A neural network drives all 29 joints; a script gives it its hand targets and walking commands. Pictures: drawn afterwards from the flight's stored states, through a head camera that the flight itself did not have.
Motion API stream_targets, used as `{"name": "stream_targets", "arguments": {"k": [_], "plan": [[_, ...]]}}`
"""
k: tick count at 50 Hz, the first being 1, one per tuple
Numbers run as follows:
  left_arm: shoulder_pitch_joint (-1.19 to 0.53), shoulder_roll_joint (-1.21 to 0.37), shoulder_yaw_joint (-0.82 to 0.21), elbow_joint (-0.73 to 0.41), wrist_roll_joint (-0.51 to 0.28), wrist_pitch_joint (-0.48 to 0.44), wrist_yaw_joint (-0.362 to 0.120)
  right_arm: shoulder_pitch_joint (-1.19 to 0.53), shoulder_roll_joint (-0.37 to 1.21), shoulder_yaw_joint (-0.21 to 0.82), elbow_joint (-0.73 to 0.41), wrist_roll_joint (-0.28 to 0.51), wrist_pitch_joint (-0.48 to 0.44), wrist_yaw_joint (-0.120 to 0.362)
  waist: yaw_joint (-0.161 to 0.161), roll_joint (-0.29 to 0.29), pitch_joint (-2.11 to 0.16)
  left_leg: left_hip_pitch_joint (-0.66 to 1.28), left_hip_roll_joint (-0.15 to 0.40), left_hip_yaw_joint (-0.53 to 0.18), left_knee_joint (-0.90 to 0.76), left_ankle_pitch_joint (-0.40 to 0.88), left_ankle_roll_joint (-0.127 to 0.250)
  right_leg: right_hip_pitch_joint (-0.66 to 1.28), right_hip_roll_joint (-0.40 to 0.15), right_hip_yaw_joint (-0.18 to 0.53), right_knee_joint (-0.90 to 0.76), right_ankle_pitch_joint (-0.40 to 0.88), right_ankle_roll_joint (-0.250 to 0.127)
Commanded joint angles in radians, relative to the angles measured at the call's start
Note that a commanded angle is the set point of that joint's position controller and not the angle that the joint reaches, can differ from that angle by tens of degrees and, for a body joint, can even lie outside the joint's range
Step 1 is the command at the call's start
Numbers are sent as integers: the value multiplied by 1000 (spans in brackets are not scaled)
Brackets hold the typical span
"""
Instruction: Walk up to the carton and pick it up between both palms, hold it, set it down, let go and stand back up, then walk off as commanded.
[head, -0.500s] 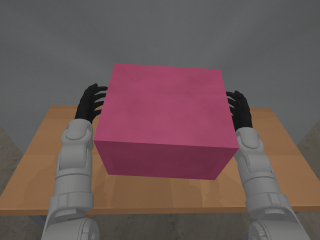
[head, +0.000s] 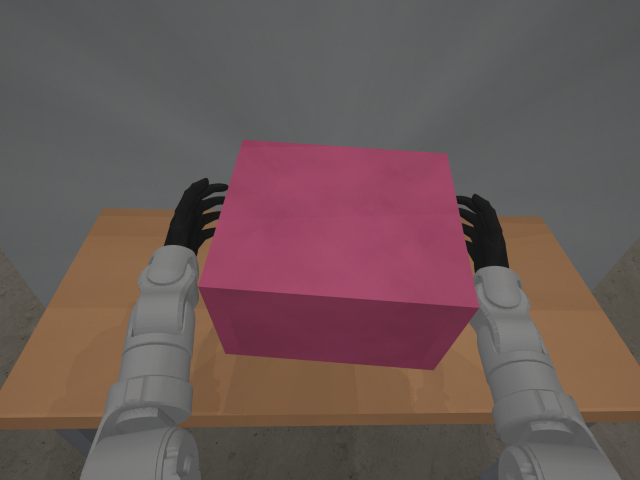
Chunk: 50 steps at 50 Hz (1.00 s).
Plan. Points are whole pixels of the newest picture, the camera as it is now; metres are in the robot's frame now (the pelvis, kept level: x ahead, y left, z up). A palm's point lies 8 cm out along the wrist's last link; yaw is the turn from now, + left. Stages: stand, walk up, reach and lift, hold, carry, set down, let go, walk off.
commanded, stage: set down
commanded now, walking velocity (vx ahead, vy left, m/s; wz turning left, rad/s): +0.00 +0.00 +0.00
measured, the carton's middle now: (336, 253) +0.41 -0.02 +0.08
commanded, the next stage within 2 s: none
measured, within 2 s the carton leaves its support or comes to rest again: rests again in 1.96 s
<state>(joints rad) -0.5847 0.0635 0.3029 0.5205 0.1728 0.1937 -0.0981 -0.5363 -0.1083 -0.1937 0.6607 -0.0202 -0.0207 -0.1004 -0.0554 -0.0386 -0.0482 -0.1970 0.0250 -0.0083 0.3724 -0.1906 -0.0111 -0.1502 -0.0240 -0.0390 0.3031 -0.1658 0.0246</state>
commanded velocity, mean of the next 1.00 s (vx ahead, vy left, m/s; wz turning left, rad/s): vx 0.00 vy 0.00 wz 0.00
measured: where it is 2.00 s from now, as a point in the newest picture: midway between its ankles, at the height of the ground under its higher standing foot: outside the picture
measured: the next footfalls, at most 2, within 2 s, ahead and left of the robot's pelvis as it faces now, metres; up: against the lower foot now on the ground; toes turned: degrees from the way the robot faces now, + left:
none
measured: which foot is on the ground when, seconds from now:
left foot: down 0.00-1.00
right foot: down 0.00-1.00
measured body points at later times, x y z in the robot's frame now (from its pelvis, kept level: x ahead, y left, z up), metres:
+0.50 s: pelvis +0.01 +0.00 +0.00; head +0.01 +0.02 +0.45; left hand +0.42 +0.16 +0.10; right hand +0.38 -0.22 +0.10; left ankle +0.00 +0.12 -0.75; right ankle -0.01 -0.14 -0.75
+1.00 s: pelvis +0.02 +0.00 +0.00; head +0.04 +0.02 +0.45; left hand +0.44 +0.16 +0.07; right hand +0.39 -0.21 +0.07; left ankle +0.00 +0.12 -0.75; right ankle -0.01 -0.14 -0.75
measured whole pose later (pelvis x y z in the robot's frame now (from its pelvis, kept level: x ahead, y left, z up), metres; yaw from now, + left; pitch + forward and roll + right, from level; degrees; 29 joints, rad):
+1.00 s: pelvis +0.02 +0.00 +0.00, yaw +0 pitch +2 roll -1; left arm -0.69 0.12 0.30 0.93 0.18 -0.06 -0.11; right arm -0.54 -0.04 -0.34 0.82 -0.16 -0.16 -0.10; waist -0.06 -0.04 -0.02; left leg -0.20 0.02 -0.01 0.37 -0.22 -0.01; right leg -0.15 -0.02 -0.04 0.30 -0.19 0.02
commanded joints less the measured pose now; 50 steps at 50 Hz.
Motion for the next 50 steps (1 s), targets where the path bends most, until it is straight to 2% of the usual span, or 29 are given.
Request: {"name": "stream_targets", "arguments": {"k": [1,2,3,4,5,6,7,10,11,12,15,17,19,22,23,24,27,28,31,32,35,36,37,39,40,41,44,49,50], "plan": [[-612,-436,-324,18,-19,-61,-125,-645,538,248,-191,-47,-92,120,-35,-31,-307,144,-71,98,-113,112,-6,255,36,-55,-49,242,39],[-665,-455,-337,1,-25,-67,-126,-663,547,237,-197,-69,-93,122,-50,-39,-298,119,-65,90,-111,100,-6,270,37,-54,-35,237,40],[-669,-480,-375,-34,-53,-79,-117,-690,572,259,-230,-40,-108,131,-40,-23,-355,168,-56,88,-97,166,-12,250,44,-64,-22,298,38],[-720,-502,-385,-30,-56,-89,-110,-710,565,241,-204,-31,-111,130,-54,26,-363,180,-59,83,-92,180,-26,240,47,-60,-32,256,30],[-708,-503,-375,6,-56,-90,-111,-747,564,237,-221,-32,-119,134,-41,18,-375,199,-56,81,-88,195,-28,204,48,-71,-35,242,33],[-682,-498,-371,59,-51,-87,-112,-706,528,198,-167,-56,-112,131,-71,4,-335,202,-48,79,-90,204,-36,202,53,-78,-44,231,23],[-647,-460,-324,69,-33,-89,-115,-678,525,209,-161,-65,-103,137,-42,-40,-310,198,-55,94,-98,168,-18,214,48,-65,-45,235,26],[-650,-468,-313,63,-20,-104,-124,-706,572,227,-201,-63,-123,127,-30,-37,-341,139,-67,98,-102,147,-6,285,39,-53,-22,322,40],[-649,-483,-341,66,-31,-121,-123,-710,572,239,-209,-66,-139,131,-49,-14,-379,109,-65,89,-91,179,-18,302,36,-53,1,386,41],[-653,-488,-332,88,-26,-132,-117,-730,563,228,-207,-50,-139,137,-37,24,-395,140,-67,85,-84,204,-26,271,44,-55,-5,336,30],[-611,-454,-301,124,-1,-132,-117,-645,523,177,-101,-78,-132,134,-56,-12,-298,188,-54,79,-77,207,-25,224,50,-59,-29,301,26],[-633,-447,-310,144,-6,-143,-118,-651,520,155,-95,-75,-139,132,-59,25,-313,185,-51,84,-75,230,-40,202,49,-58,-38,289,21],[-671,-459,-298,144,-17,-154,-126,-701,558,173,-152,-85,-147,130,-50,1,-332,116,-55,95,-95,151,-24,262,38,-49,-23,295,30],[-677,-472,-298,151,-25,-171,-124,-674,563,182,-143,-89,-155,126,-68,-5,-356,144,-58,90,-73,205,-31,254,40,-52,-17,368,31],[-680,-467,-293,180,-28,-178,-129,-728,559,172,-156,-94,-162,128,-55,-18,-367,119,-60,84,-80,185,-24,272,40,-52,-14,353,42],[-689,-448,-306,182,-19,-186,-124,-668,552,139,-91,-108,-149,124,-87,17,-334,111,-60,83,-84,172,-31,257,41,-52,-11,349,38],[-697,-450,-277,201,-13,-208,-122,-685,566,145,-92,-105,-161,129,-62,38,-349,113,-58,86,-88,186,-32,256,40,-49,-12,315,30],[-663,-427,-256,238,-17,-208,-132,-682,570,135,-98,-111,-150,124,-70,-26,-319,81,-59,82,-88,163,-14,284,40,-43,-6,359,42],[-682,-439,-248,229,-17,-235,-134,-681,575,136,-98,-132,-169,131,-56,-16,-347,80,-55,82,-96,176,-22,277,39,-45,7,386,44],[-686,-426,-262,249,-12,-239,-137,-650,577,126,-60,-143,-167,122,-80,10,-336,100,-54,83,-80,189,-27,265,31,-40,4,394,41],[-702,-415,-272,278,-19,-273,-132,-673,600,138,-77,-157,-196,118,-75,11,-411,45,-60,91,-64,211,-26,315,24,-28,28,484,39],[-705,-460,-274,222,-34,-286,-127,-672,626,143,-83,-141,-196,122,-81,-5,-413,67,-60,80,-67,227,-25,301,30,-33,26,466,43],[-743,-439,-294,262,-40,-293,-127,-667,589,117,-34,-157,-193,119,-104,28,-411,89,-49,75,-65,235,-37,249,39,-42,17,424,35],[-678,-415,-241,307,-14,-293,-134,-628,587,113,-12,-155,-191,108,-89,10,-351,77,-57,74,-56,271,-33,271,27,-29,19,490,41],[-706,-406,-252,317,-4,-291,-141,-649,578,85,-11,-172,-201,111,-94,51,-349,95,-54,89,-61,249,-42,264,28,-36,6,428,32],[-722,-435,-241,328,-2,-290,-142,-672,575,65,-14,-185,-197,114,-111,43,-337,84,-51,81,-64,227,-45,238,30,-40,-4,388,35],[-688,-422,-234,329,5,-307,-137,-619,597,89,4,-181,-223,106,-100,16,-376,87,-52,83,-42,293,-38,257,31,-39,19,514,41],[-693,-394,-192,375,22,-332,-143,-639,632,86,17,-204,-235,105,-63,5,-352,-23,-56,87,-70,201,-16,298,15,-12,35,526,43],[-690,-422,-222,394,14,-329,-147,-647,606,45,51,-216,-229,101,-115,7,-328,-9,-53,74,-79,198,-21,274,24,-30,29,506,49]]}}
